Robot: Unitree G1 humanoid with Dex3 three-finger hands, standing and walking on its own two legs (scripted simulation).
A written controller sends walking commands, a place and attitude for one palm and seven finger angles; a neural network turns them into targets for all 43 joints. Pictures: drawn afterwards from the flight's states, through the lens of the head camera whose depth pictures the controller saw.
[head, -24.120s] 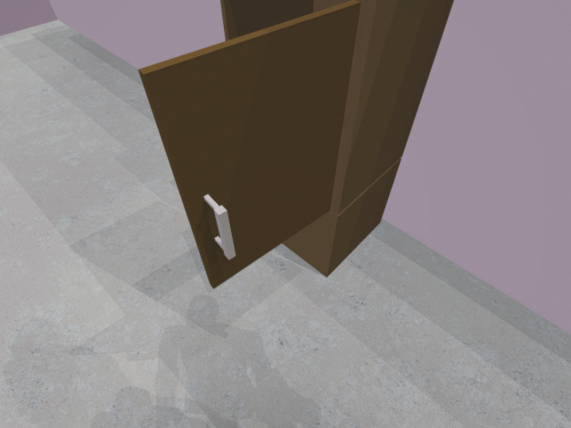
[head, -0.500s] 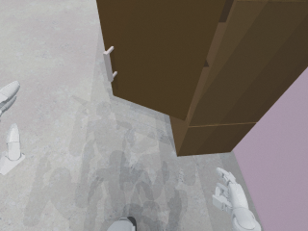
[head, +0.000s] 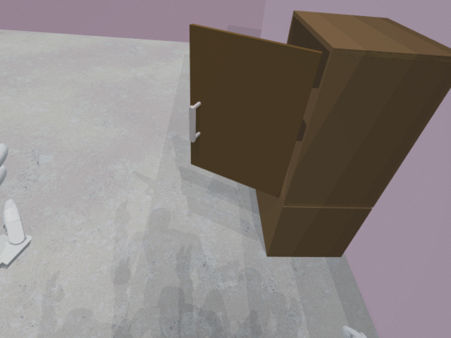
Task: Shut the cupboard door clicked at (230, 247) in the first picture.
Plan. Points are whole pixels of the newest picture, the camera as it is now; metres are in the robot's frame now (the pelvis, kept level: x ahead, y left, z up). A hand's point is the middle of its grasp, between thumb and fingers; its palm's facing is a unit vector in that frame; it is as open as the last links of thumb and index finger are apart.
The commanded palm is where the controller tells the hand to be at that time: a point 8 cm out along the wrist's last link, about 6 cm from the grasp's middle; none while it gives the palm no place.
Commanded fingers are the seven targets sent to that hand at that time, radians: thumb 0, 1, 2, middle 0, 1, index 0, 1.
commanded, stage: stop stepping back and stand still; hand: left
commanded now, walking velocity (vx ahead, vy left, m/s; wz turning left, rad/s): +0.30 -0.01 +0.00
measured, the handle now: (195, 122) +0.92 +0.19 -0.09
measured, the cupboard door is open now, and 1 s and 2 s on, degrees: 62 62 62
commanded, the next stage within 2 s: let the arm hang, fingers relaxed in 1.10 s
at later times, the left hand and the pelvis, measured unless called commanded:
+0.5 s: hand out of the picture +0.12 +0.28 +0.18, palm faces +0.55 -0.72 -0.41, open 7.4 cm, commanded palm +0.07 +0.31 +0.18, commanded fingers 0.00 0.90 0.90 -0.20 -0.30 -0.20 -0.30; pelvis -0.05 +0.01 +0.00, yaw +4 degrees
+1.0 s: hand out of the picture +0.16 +0.32 +0.16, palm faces +0.47 -0.77 -0.43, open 7.4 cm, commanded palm +0.10 +0.35 +0.18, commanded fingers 0.00 0.90 0.90 -0.20 -0.30 -0.20 -0.30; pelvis -0.02 +0.05 +0.00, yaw +3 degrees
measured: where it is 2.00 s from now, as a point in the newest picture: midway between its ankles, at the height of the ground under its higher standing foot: outside the picture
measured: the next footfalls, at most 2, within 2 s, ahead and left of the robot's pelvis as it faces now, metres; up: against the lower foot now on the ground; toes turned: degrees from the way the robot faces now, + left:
left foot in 0.06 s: +0.04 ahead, +0.13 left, +0.00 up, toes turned +4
right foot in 0.32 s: +0.01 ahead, -0.07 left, +0.00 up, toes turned -2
